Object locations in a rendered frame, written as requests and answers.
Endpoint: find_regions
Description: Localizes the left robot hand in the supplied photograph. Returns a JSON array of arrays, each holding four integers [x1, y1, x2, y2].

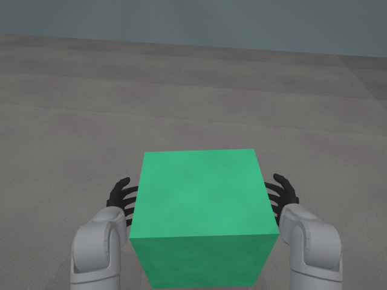
[[106, 177, 138, 227]]

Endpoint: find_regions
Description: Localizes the left robot forearm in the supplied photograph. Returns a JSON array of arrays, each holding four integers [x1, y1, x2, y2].
[[70, 206, 128, 290]]

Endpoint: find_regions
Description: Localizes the carton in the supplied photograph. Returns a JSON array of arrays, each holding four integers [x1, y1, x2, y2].
[[129, 149, 280, 289]]

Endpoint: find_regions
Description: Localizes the right robot hand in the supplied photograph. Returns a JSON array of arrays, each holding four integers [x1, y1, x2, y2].
[[264, 173, 299, 227]]

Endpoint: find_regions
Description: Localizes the right robot forearm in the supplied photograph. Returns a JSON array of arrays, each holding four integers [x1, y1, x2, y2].
[[279, 204, 343, 290]]

